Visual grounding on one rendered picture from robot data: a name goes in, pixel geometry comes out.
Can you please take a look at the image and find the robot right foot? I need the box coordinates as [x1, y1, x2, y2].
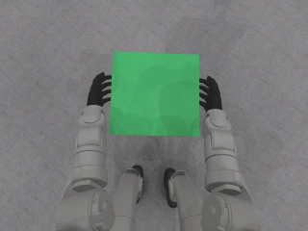
[164, 168, 177, 209]

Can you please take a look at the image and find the robot right hand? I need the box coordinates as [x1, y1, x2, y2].
[199, 76, 222, 113]

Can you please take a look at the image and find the robot left hand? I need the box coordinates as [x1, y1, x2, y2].
[87, 72, 112, 107]

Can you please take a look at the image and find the robot right forearm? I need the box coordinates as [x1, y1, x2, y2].
[201, 109, 262, 224]

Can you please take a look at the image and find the robot left forearm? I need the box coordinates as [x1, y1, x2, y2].
[55, 105, 108, 229]

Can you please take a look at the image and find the left robot thigh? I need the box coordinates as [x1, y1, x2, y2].
[109, 172, 143, 231]

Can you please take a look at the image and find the left robot upper arm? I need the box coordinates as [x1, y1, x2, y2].
[54, 188, 116, 231]

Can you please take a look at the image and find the carton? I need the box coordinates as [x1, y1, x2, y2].
[109, 52, 200, 137]

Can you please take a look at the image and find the right robot upper arm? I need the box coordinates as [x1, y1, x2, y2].
[200, 192, 262, 231]

